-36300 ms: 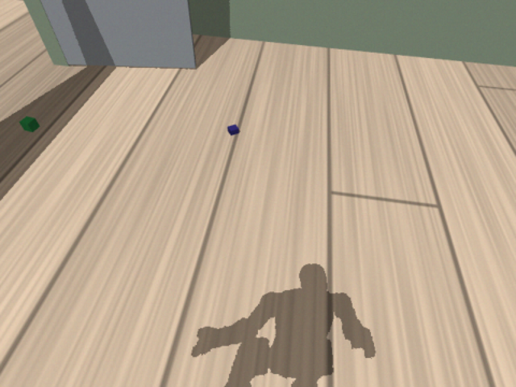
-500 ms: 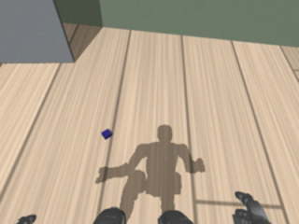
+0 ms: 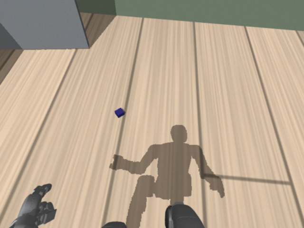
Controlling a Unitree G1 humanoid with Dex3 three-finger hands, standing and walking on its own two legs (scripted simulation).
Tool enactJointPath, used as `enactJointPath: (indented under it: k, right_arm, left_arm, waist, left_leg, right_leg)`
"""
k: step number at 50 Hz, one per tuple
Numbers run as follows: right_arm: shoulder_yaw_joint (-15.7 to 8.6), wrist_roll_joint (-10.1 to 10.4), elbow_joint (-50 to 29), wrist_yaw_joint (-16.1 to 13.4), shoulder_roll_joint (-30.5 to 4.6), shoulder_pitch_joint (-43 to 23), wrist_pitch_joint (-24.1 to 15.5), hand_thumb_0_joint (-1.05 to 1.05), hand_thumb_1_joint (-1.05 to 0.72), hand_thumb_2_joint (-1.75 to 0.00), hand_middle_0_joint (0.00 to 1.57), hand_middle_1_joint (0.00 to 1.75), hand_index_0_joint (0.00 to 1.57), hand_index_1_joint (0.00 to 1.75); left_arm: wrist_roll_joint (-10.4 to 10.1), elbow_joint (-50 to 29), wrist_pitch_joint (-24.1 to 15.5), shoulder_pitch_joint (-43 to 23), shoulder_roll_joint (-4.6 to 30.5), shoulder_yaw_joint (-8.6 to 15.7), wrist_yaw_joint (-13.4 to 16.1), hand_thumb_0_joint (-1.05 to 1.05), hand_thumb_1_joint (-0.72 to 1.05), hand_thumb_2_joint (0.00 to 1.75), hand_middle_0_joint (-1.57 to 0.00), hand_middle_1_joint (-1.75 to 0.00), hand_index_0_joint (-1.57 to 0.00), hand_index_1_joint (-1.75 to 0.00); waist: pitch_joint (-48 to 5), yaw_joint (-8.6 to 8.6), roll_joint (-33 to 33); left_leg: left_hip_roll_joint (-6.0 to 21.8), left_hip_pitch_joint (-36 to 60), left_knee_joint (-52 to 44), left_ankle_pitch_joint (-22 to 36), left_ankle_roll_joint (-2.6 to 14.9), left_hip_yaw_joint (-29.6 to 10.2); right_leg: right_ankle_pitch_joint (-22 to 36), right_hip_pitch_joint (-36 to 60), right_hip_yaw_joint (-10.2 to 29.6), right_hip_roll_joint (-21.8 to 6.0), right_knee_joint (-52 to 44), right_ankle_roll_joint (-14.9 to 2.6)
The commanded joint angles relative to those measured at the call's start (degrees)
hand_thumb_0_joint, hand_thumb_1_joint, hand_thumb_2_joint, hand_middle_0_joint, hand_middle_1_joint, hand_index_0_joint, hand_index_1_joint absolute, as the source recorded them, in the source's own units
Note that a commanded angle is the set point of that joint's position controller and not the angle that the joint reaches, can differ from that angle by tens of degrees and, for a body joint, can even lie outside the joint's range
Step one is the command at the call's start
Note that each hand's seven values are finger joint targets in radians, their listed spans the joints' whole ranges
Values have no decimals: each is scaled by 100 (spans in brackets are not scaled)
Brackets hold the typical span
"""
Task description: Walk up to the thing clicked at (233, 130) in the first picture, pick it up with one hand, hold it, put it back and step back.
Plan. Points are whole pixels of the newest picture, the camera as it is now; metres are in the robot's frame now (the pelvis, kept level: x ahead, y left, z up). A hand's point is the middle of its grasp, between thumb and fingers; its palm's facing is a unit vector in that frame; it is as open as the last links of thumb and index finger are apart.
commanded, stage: step back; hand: left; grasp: from above
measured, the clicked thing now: (119, 112) +0.87 +0.20 -0.73
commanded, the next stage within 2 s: stand in 1.62 s
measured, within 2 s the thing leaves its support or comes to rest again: neither
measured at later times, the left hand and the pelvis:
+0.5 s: hand out of the picture -0.09 +0.25 -0.13, palm faces -0.09 -0.90 -0.42, open 7.4 cm; pelvis -0.16 -0.02 +0.01, yaw -7 degrees
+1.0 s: hand out of the picture -0.16 +0.25 -0.14, palm faces -0.04 -0.93 -0.37, open 7.4 cm; pelvis -0.23 -0.02 +0.01, yaw -3 degrees
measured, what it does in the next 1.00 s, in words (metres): walks backwards: right foot, then left foot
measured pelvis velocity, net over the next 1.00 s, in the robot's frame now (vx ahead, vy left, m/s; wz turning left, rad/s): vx -0.23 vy -0.02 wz -0.05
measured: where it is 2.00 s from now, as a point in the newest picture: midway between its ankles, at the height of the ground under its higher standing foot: outside the picture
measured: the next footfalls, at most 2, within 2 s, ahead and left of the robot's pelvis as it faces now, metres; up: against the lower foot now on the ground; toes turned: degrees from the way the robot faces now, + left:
right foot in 0.38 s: -0.14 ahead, -0.14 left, +0.00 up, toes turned -4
left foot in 0.72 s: -0.19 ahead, +0.11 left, +0.00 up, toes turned -3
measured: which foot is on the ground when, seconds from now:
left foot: down 0.00-0.42, up 0.44-0.70, down 0.72-1.00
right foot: down 0.00-0.02, up 0.04-0.36, down 0.38-0.76, up 0.78-0.98, down 1.00-1.00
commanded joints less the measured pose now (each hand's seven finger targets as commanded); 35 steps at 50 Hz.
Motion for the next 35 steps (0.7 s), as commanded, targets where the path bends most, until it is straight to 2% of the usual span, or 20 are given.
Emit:
enactJointPath:
  k: [1,2,3,5,6,9,13,15,17,19,20,21,22,23,25,26,29,32,34,35]
  right_arm:
    - [-483,-215,-545,1,-1854,73,-181,0,-90,-90,20,30,20,30]
    - [-542,-184,-672,23,-2175,-62,-191,0,-90,-90,20,30,20,30]
    - [-502,-195,-699,-13,-1912,-360,-238,0,-90,-90,20,30,20,30]
    - [-299,-248,-788,-60,-1376,-788,-261,0,-90,-90,20,30,20,30]
    - [-299,-186,-844,-77,-1300,-924,-267,0,-90,-90,20,30,20,30]
    - [-301,-120,-802,-43,-1182,-543,-261,0,-90,-90,20,30,20,30]
    - [-356,-73,-886,-72,-1243,-334,-217,0,-90,-90,20,30,20,30]
    - [-370,-97,-952,-62,-1315,-476,-160,0,-90,-90,20,30,20,30]
    - [-383,-67,-974,-34,-1397,-554,-87,0,-90,-90,20,30,20,30]
    - [-322,9,-1001,-10,-1363,-831,-18,0,-90,-90,20,30,20,30]
    - [-271,34,-1069,8,-1174,-916,-24,0,-90,-90,20,30,20,30]
    - [-192,74,-1229,-9,-871,-1043,-66,0,-90,-90,20,30,20,30]
    - [-291,41,-1188,-134,-1015,-1094,-53,0,-90,-90,20,30,20,30]
    - [-389,96,-1045,-136,-1193,-909,-50,0,-90,-90,20,30,20,30]
    - [-302,109,-804,-57,-1166,-744,-56,0,-90,-90,20,30,20,30]
    - [-229,122,-740,-58,-978,-596,-79,0,-90,-90,20,30,20,30]
    - [-161,55,-705,-38,-931,-582,-181,0,-90,-90,20,30,20,30]
    - [-164,-34,-652,10,-880,-605,-297,0,-90,-90,20,30,20,30]
    - [-205,-56,-496,33,-871,-378,-387,0,-90,-90,20,30,20,30]
    - [-232,-76,-314,33,-814,37,-429,0,-90,-90,20,30,20,30]
  left_arm:
    - [-141,-368,79,286,916,228,32,0,90,90,-20,-30,-20,-30]
    - [-56,-424,72,-286,1172,371,113,0,90,90,-20,-30,-20,-30]
    - [-35,-327,72,-266,1301,398,105,0,90,90,-20,-30,-20,-30]
    - [-161,-68,99,179,1090,361,41,0,90,90,-20,-30,-20,-30]
    - [-170,43,115,542,1102,351,24,0,90,90,-20,-30,-20,-30]
    - [-89,111,74,616,1032,352,-3,0,90,90,-20,-30,-20,-30]
    - [-57,21,-37,537,989,258,-3,0,90,90,-20,-30,-20,-30]
    - [-45,100,-84,701,995,231,-15,0,90,90,-20,-30,-20,-30]
    - [-29,270,-114,802,993,252,-56,0,90,90,-20,-30,-20,-30]
    - [11,586,-158,1300,1061,283,-58,0,90,90,-20,-30,-20,-30]
    - [72,570,-176,1302,1342,345,-59,0,90,90,-20,-30,-20,-30]
    - [87,461,-169,1218,1809,479,-81,0,90,90,-20,-30,-20,-30]
    - [134,245,-158,735,2344,566,-63,0,90,90,-20,-30,-20,-30]
    - [48,126,-179,370,2118,531,-26,0,90,90,-20,-30,-20,-30]
    - [64,54,-222,142,1497,349,0,0,90,90,-20,-30,-20,-30]
    - [66,90,-231,130,1329,348,17,0,90,90,-20,-30,-20,-30]
    - [142,169,-276,593,1319,348,0,0,90,90,-20,-30,-20,-30]
    - [162,236,-279,862,1375,439,-39,0,90,90,-20,-30,-20,-30]
    - [102,219,-228,689,1452,420,-95,0,90,90,-20,-30,-20,-30]
    - [63,224,-202,467,1484,377,-113,0,90,90,-20,-30,-20,-30]
  waist:
    - [-1367,155,1420]
    - [-1152,-278,1708]
    - [-840,-109,1363]
    - [-823,260,853]
    - [-792,451,837]
    - [-888,234,913]
    - [-1319,-20,1232]
    - [-1638,27,1271]
    - [-1813,24,1267]
    - [-1891,302,982]
    - [-1754,311,347]
    - [-1434,398,-999]
    - [-1171,597,-1741]
    - [-790,355,-1442]
    - [-747,114,-478]
    - [-855,73,-510]
    - [-1045,378,-672]
    - [-1189,611,-1077]
    - [-1190,443,-1121]
    - [-1249,184,-1016]
  left_leg:
    - [2104,419,-1864,2224,1028,-2437]
    - [2729,-792,-2038,2226,1795,-3030]
    - [2650,-1121,-1973,2420,1793,-2746]
    - [1672,-718,-1528,3242,1185,-1203]
    - [1537,-501,-1414,3225,1064,-893]
    - [1402,304,-1221,3292,1102,-878]
    - [1853,1051,-898,3642,1501,-952]
    - [1808,1096,-646,3469,1369,-848]
    - [1625,751,-438,3113,1177,-728]
    - [1443,80,-94,2389,860,-526]
    - [1037,-722,313,1407,575,-404]
    - [42,-1871,1104,-288,179,-149]
    - [-102,-1549,2368,-1385,-18,-350]
    - [162,-1093,2958,-1289,2,-790]
    - [-253,-1277,3143,-629,66,-732]
    - [-355,-1476,3094,-449,35,-615]
    - [-196,-1707,2085,-298,-120,-349]
    - [111,-1686,540,-783,-165,-54]
    - [219,-586,-851,-707,-49,147]
    - [180,210,-1776,171,60,216]
  right_leg:
    - [-1936,-465,120,799,1324,-215]
    - [-2760,-19,800,781,2455,-114]
    - [-2528,122,1144,767,3082,-157]
    - [-1857,-191,1315,1073,3528,-232]
    - [-1614,-383,1248,1117,3654,-245]
    - [-1541,-568,1107,1063,3238,-15]
    - [-1934,-277,775,656,1716,146]
    - [-1771,213,481,409,469,80]
    - [-1194,818,189,527,-521,1]
    - [-206,1665,95,543,-1695,-202]
    - [-200,1816,1006,93,-1583,-403]
    - [-205,1697,2457,-911,-1836,-943]
    - [179,404,3494,-1960,-2084,-1835]
    - [117,-470,3346,-2026,-2216,-1797]
    - [978,239,1757,-1089,-1619,-1331]
    - [1210,608,1288,-828,-1364,-1154]
    - [-482,1414,1232,-525,-1437,-1013]
    - [-1613,2197,1597,-852,-1582,-1214]
    - [-1600,1559,1555,-974,-1465,-1158]
    - [-1376,1149,1329,-903,-1150,-953]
